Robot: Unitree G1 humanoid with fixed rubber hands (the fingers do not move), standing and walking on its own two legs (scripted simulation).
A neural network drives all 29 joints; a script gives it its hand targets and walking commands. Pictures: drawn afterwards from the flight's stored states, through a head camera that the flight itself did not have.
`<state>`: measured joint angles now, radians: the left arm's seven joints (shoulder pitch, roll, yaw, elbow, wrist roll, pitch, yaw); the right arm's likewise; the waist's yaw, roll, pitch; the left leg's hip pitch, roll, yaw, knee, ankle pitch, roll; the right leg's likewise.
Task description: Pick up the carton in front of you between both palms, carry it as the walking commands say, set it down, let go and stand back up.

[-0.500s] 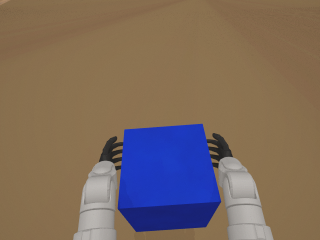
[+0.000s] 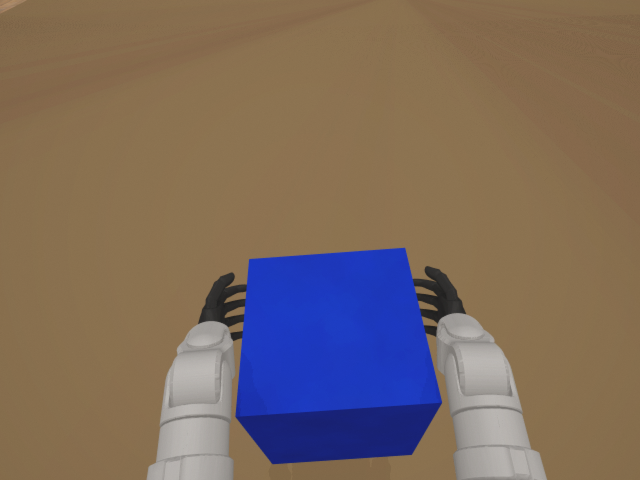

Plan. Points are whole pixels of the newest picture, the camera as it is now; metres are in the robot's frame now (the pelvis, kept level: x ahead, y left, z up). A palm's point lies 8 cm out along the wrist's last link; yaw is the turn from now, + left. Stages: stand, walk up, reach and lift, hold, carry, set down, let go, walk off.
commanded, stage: carry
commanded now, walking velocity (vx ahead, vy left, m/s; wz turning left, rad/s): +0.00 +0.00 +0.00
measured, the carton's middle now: (334, 362) +0.29 +0.00 -0.05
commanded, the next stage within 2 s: hold in 0.46 s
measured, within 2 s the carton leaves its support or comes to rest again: neither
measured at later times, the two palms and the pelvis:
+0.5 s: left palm (220, 337) +0.28 +0.14 +0.04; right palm (458, 330) +0.28 -0.16 +0.04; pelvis -0.01 -0.01 +0.00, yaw -2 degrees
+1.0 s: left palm (227, 310) +0.31 +0.13 +0.06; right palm (471, 357) +0.24 -0.15 +0.06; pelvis -0.01 +0.06 +0.01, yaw -15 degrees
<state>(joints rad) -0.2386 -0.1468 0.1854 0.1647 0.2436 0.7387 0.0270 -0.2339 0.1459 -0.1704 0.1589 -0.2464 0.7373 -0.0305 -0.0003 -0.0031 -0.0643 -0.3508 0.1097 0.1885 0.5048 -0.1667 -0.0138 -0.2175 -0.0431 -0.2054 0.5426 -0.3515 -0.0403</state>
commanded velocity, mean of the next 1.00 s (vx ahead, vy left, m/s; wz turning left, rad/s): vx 0.00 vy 0.00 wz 0.00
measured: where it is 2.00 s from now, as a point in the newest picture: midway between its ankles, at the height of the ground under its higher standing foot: outside the picture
